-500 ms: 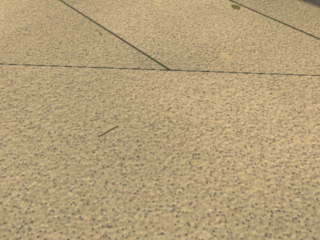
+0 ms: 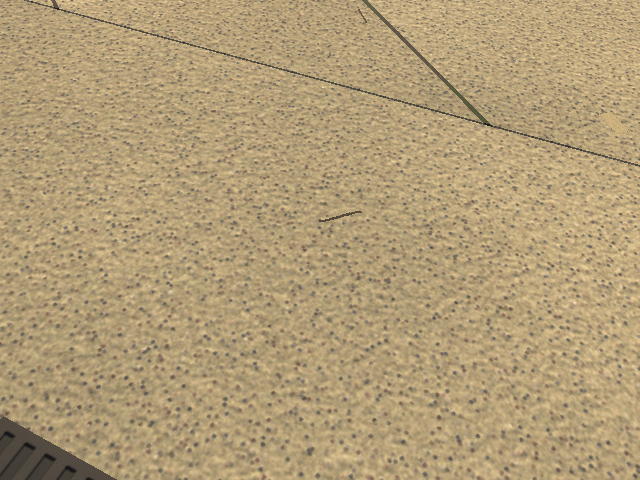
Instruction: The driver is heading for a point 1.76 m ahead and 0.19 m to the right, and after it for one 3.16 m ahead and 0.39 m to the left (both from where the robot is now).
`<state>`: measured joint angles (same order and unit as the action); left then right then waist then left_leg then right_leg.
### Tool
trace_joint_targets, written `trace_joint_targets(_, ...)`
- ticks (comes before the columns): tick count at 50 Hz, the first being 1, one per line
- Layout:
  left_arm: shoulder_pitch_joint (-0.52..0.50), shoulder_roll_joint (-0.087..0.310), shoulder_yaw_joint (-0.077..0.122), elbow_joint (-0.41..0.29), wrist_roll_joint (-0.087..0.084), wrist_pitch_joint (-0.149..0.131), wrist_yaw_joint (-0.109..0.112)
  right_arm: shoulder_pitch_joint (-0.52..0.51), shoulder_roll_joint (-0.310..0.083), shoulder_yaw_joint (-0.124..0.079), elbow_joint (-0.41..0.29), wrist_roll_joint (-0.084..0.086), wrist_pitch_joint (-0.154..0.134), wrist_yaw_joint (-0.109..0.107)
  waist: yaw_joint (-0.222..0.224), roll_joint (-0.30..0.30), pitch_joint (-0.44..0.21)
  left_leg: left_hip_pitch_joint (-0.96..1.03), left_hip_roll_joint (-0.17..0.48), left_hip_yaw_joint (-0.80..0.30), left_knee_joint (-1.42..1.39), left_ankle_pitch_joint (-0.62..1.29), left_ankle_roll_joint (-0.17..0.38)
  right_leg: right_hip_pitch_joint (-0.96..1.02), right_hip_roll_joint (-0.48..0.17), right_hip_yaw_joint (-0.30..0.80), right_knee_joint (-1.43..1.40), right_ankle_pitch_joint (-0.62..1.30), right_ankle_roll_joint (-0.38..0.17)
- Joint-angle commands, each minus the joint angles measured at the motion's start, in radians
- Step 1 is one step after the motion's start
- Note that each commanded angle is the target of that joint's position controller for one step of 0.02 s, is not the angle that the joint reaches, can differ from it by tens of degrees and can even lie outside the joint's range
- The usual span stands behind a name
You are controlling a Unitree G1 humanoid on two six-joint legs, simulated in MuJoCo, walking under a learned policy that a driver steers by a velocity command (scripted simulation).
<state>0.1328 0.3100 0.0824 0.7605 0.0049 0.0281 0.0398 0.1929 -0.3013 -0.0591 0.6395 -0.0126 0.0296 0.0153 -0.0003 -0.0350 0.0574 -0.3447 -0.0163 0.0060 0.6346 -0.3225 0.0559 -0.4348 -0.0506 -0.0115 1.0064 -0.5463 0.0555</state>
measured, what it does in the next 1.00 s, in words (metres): walks ahead, turning right: right foot, then left foot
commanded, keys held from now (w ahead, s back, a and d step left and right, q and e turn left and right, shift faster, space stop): q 0.08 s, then w+q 0.06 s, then w+e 0.86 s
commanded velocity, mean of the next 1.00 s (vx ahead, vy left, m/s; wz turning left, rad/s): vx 0.34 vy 0.00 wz -0.17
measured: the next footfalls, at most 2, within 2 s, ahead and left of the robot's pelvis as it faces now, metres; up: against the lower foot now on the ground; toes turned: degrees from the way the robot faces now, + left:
right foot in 0.52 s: +0.16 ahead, -0.14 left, +0.00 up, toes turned +0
left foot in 0.96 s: +0.52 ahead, +0.03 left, +0.00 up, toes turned -17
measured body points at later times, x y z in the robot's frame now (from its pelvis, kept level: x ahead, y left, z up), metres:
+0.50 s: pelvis +0.09 -0.02 +0.01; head +0.10 -0.03 +0.46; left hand +0.24 +0.26 -0.08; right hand +0.18 -0.31 -0.10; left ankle +0.01 +0.09 -0.73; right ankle +0.12 -0.13 -0.72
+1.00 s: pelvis +0.35 -0.04 -0.01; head +0.39 -0.06 +0.44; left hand +0.41 +0.25 -0.12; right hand +0.54 -0.33 -0.06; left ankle +0.49 +0.04 -0.73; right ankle +0.14 -0.13 -0.70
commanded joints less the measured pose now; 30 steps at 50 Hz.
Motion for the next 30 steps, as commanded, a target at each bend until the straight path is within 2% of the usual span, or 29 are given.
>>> trace_joint_targets(1,-0.05,0.111,0.03,-0.083,0.001,-0.013,0.018,-0.007,-0.191,-0.054,-0.078,0.01,-0.042,-0.015,-0.01,0.118,-0.113,0.236,0.278,-0.403,-0.293,0.414,0.189,-0.262,0.007,0.104,0.191,0.063,-0.002)
trace_joint_targets(2,-0.035,0.117,0.033,-0.078,0.007,-0.012,0.022,-0.033,-0.177,-0.046,-0.083,0.022,-0.038,-0.024,0.006,0.13,-0.111,0.206,0.249,-0.37,-0.293,0.431,0.169,-0.227,0.01,0.106,0.169,0.118,0.006)
trace_joint_targets(4,-0.013,0.096,0.03,-0.072,0.0,-0.016,0.014,-0.02,-0.163,-0.04,-0.09,0.018,-0.033,-0.036,0.015,0.143,-0.145,0.207,0.217,-0.342,-0.294,0.47,0.166,-0.174,0.036,0.1,0.158,0.186,0.018)
trace_joint_targets(5,-0.004,0.087,0.027,-0.07,-0.003,-0.02,0.008,0.001,-0.156,-0.04,-0.087,0.021,-0.033,-0.041,0.012,0.135,-0.17,0.227,0.201,-0.339,-0.308,0.359,0.166,-0.168,0.039,0.098,0.107,0.217,0.021)
trace_joint_targets(7,-0.047,0.078,0.021,-0.082,-0.009,-0.03,-0.002,0.044,-0.154,-0.042,-0.081,0.031,-0.033,-0.048,-0.017,0.148,-0.146,0.249,0.186,-0.392,-0.37,0.001,0.17,-0.192,0.043,0.097,-0.039,0.256,0.023)
trace_joint_targets(9,-0.056,0.077,0.015,-0.077,-0.014,-0.044,-0.016,0.05,-0.146,-0.036,-0.073,0.023,-0.038,-0.052,-0.029,0.192,-0.118,0.262,0.202,-0.407,-0.415,-0.125,0.166,-0.185,0.031,0.082,-0.157,0.286,0.022)
trace_joint_targets(11,-0.073,0.067,0.006,-0.073,-0.014,-0.063,-0.03,0.074,-0.142,-0.032,-0.053,0.014,-0.047,-0.049,-0.052,0.197,-0.103,0.256,0.211,-0.39,-0.432,-0.116,0.162,-0.137,0.016,0.064,-0.25,0.305,0.017)
trace_joint_targets(13,-0.089,0.067,0.0,-0.074,-0.018,-0.08,-0.04,0.094,-0.162,-0.035,-0.037,0.011,-0.056,-0.041,-0.073,0.187,-0.074,0.239,0.225,-0.384,-0.445,-0.135,0.166,-0.111,0.008,0.046,-0.303,0.3,0.001)
trace_joint_targets(18,-0.096,0.075,-0.011,-0.083,-0.033,-0.105,-0.06,0.113,-0.183,-0.038,-0.008,0.016,-0.076,-0.024,-0.088,0.159,-0.014,0.236,0.264,-0.371,-0.47,-0.183,0.176,-0.107,-0.003,0.027,-0.377,0.266,-0.063)
trace_joint_targets(22,-0.068,0.068,-0.022,-0.083,-0.039,-0.114,-0.076,0.102,-0.185,-0.04,0.007,0.026,-0.079,-0.012,-0.064,0.13,-0.012,0.229,0.267,-0.296,-0.453,-0.124,0.163,-0.024,0.005,-0.003,-0.449,0.28,-0.111)
trace_joint_targets(24,0.001,0.067,-0.023,-0.059,-0.034,-0.114,-0.078,0.084,-0.176,-0.038,0.009,0.03,-0.076,-0.007,-0.017,0.105,-0.033,0.16,0.235,-0.217,-0.387,-0.065,0.133,0.13,0.038,-0.041,-0.513,0.331,-0.129)
trace_joint_targets(25,0.076,0.083,-0.014,-0.036,-0.037,-0.111,-0.073,0.079,-0.157,-0.032,0.009,0.025,-0.078,-0.007,0.018,0.097,-0.059,0.11,0.206,-0.171,-0.313,0.005,0.108,0.24,0.054,-0.04,-0.523,0.32,-0.142)
trace_joint_targets(26,0.193,0.129,0.005,-0.009,-0.044,-0.11,-0.063,0.056,-0.117,-0.017,-0.004,0.013,-0.085,-0.009,0.072,0.05,-0.11,0.025,0.15,-0.09,-0.137,0.124,0.059,0.4,0.008,0.05,-0.547,0.297,-0.177)
trace_joint_targets(27,0.299,0.26,0.037,0.0,-0.039,-0.107,-0.055,0.027,-0.055,0.004,-0.069,-0.007,-0.105,-0.009,0.081,-0.193,-0.162,-0.233,0.003,0.065,0.241,0.054,-0.04,0.587,-0.206,0.456,-0.665,0.184,-0.306)
trace_joint_targets(28,0.347,0.254,0.038,-0.002,-0.032,-0.112,-0.065,-0.016,-0.095,-0.003,-0.092,0.009,-0.13,-0.013,0.117,-0.227,-0.147,-0.474,-0.052,-0.031,0.443,-0.221,-0.067,0.667,-0.299,0.752,-0.783,0.061,-0.414)
trace_joint_targets(29,0.305,0.197,0.021,-0.016,-0.024,-0.118,-0.065,-0.013,-0.142,-0.015,-0.09,0.038,-0.148,-0.003,0.098,-0.14,-0.084,-0.565,0.013,-0.088,0.524,-0.178,-0.051,0.658,-0.298,0.699,-0.787,0.033,-0.399)
trace_joint_targets(30,0.271,0.156,0.01,-0.034,-0.019,-0.118,-0.064,-0.019,-0.141,-0.013,-0.079,0.04,-0.157,0.004,0.083,-0.096,-0.055,-0.566,0.047,-0.089,0.521,-0.094,-0.041,0.619,-0.249,0.598,-0.781,0.092,-0.368)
